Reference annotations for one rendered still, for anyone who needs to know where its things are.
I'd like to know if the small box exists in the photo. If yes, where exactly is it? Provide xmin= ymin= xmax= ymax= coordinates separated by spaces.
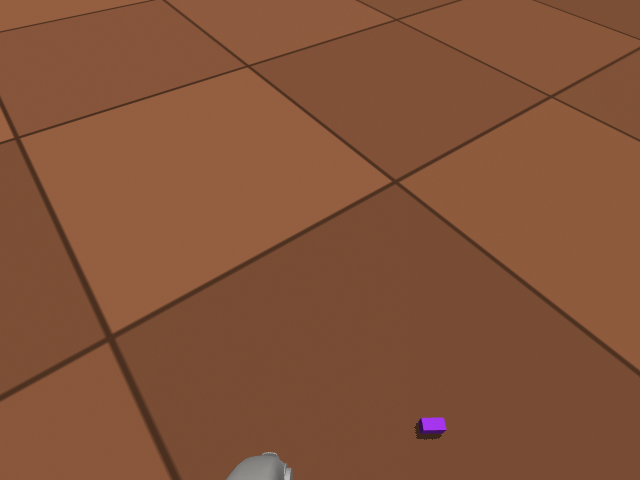
xmin=418 ymin=417 xmax=447 ymax=434

